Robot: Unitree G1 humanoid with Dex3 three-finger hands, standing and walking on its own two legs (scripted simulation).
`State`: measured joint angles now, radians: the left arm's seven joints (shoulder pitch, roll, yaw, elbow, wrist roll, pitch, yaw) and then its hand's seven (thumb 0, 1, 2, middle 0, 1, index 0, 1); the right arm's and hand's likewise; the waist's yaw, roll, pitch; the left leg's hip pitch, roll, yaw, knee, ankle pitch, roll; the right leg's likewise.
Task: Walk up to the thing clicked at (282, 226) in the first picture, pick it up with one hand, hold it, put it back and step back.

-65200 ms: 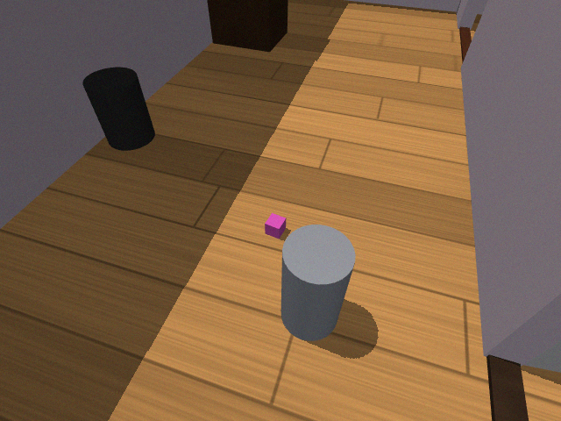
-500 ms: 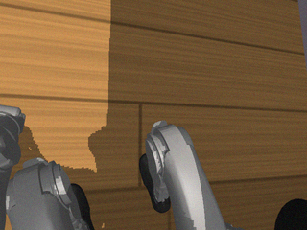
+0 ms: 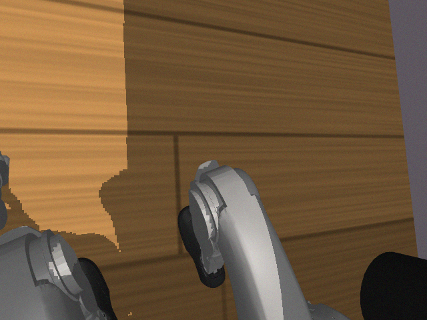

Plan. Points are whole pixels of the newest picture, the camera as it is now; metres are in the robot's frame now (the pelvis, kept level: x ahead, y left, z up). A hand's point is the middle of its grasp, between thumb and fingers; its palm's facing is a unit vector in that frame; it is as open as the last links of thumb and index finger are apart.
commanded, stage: rest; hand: left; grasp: from above
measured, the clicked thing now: out of the picture +0.41 +0.29 -0.28
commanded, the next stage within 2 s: open in 0.46 s
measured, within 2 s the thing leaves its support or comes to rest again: neither
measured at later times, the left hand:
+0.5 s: hand out of the picture +0.43 +0.28 -0.23, palm faces -0.05 -0.47 -0.88, open 5.8 cm
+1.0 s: hand out of the picture +0.43 +0.28 -0.24, palm faces -0.04 -0.46 -0.88, open 9.9 cm
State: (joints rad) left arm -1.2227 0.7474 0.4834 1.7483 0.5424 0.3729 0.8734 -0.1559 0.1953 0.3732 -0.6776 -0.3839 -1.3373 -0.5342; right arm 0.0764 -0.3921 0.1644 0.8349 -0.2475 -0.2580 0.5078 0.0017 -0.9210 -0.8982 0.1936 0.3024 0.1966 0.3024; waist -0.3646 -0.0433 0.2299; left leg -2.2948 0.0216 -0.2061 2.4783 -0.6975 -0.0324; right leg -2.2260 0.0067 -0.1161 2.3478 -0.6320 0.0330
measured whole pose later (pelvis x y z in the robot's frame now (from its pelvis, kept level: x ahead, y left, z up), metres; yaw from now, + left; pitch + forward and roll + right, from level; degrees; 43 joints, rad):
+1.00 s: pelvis +0.00 +0.00 +0.00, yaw -2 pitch +26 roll -12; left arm -1.18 0.80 0.39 1.75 0.44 0.35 0.89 -0.02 0.00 0.71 -0.60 -0.53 -0.63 -0.60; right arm 0.09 -0.42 0.24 0.76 -0.21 -0.28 0.51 0.00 -0.90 -0.89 0.20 0.30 0.20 0.30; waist -0.39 -0.08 0.25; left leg -2.28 0.02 -0.25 2.52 -0.70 -0.03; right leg -2.19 0.01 -0.15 2.35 -0.63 0.04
